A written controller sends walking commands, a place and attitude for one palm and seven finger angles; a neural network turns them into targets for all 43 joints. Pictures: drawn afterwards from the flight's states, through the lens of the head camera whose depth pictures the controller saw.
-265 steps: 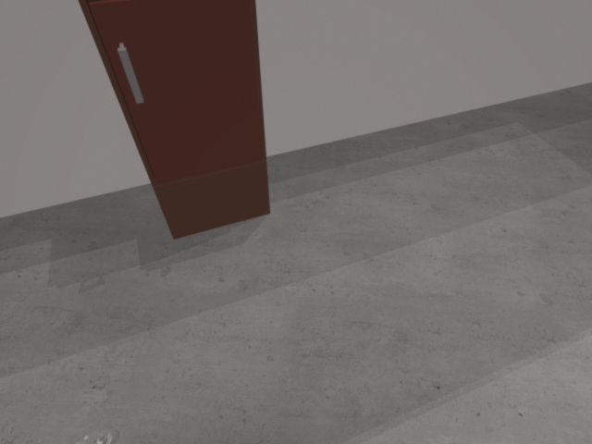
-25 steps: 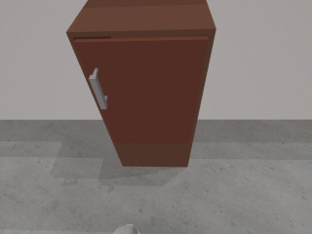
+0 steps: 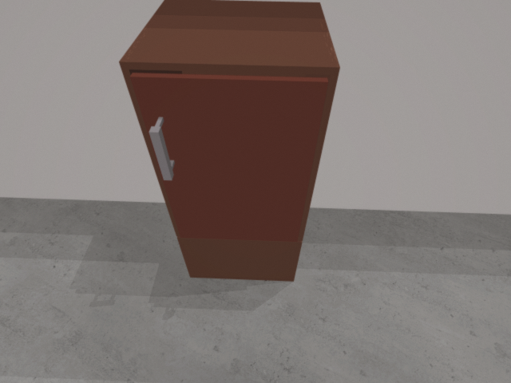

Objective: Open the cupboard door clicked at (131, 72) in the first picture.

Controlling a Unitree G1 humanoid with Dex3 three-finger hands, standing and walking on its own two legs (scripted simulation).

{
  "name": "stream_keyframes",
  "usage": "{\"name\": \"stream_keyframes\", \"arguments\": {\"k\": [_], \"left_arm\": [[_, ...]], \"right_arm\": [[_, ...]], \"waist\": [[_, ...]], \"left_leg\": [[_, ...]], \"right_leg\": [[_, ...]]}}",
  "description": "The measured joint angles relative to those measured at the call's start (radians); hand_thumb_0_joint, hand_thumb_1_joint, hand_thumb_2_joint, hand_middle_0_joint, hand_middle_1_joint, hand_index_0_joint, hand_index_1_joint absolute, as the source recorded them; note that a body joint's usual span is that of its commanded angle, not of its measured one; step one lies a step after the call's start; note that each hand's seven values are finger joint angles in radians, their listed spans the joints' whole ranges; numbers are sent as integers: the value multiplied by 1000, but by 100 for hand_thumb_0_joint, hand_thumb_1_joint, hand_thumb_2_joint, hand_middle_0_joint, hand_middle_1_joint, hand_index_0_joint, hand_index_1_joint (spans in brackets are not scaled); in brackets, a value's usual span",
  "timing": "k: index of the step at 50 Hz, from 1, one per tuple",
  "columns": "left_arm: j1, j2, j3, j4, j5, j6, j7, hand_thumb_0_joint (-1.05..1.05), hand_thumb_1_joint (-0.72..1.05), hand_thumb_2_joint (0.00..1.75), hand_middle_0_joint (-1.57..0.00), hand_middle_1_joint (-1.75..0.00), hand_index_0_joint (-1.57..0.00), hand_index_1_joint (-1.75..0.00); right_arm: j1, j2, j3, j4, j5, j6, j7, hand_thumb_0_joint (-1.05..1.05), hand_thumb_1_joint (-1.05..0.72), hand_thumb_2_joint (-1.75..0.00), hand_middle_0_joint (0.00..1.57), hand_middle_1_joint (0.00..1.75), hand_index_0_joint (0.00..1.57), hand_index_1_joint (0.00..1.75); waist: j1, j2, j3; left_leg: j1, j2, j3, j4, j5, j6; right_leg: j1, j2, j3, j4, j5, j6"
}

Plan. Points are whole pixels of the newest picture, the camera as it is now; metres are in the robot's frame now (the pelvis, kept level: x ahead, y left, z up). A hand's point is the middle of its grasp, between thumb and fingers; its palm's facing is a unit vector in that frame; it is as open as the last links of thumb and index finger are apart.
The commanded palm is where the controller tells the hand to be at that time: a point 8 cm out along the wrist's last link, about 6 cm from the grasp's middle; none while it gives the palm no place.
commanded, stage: come to a stop and stand still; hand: left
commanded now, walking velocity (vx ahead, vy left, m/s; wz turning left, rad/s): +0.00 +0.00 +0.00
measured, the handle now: (164, 149) +0.61 +0.26 -0.01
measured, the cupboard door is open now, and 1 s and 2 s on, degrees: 0 0 0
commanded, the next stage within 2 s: look again from close up in 0.14 s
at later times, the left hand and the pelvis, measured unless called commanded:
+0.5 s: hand out of the picture +0.01 +0.20 -0.18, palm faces +0.03 -0.98 -0.20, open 7.3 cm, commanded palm none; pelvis +0.01 +0.03 -0.01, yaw +0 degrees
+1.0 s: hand out of the picture +0.02 +0.19 -0.18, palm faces +0.03 -0.98 -0.19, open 7.3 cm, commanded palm none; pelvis +0.02 +0.02 -0.01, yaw +0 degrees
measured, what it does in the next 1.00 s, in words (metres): stands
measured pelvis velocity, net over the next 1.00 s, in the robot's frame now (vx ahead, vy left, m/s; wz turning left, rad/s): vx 0.02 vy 0.02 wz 0.00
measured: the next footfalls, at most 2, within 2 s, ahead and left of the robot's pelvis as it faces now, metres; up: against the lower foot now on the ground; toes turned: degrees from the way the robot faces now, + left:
none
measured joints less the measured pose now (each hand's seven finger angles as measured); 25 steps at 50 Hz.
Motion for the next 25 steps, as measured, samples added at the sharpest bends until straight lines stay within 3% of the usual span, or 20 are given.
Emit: {"name": "stream_keyframes", "arguments": {"k": [12,16,20,25], "left_arm": [[56,-39,-2,21,1,-6,3,0,91,90,-20,-29,-20,-30],[70,-53,-19,2,11,-31,16,0,91,90,-20,-30,-20,-30],[69,-45,-18,-8,10,-30,12,0,91,90,-21,-30,-20,-30],[45,-20,-15,-24,7,-32,11,1,92,90,-21,-30,-20,-30]], "right_arm": [[38,6,1,5,1,-7,-4,0,-91,-89,20,30,20,30],[48,-14,0,-39,0,-4,12,0,-91,-89,20,30,20,30],[72,-18,4,-79,-2,-22,11,0,-91,-89,20,29,20,30],[74,-9,20,-87,-5,-32,4,1,-92,-89,20,29,20,30]], "waist": [[2,-8,-4],[-10,21,-6],[-24,22,-26],[-16,29,-37]], "left_leg": [[-19,0,5,11,-5,4],[-86,9,-10,125,-59,11],[-88,-13,-6,155,-87,25],[-54,-34,3,124,-82,39]], "right_leg": [[-18,-1,6,5,1,3],[-51,7,-4,53,-21,6],[-67,-17,1,112,-62,21],[-47,-38,10,111,-70,35]]}}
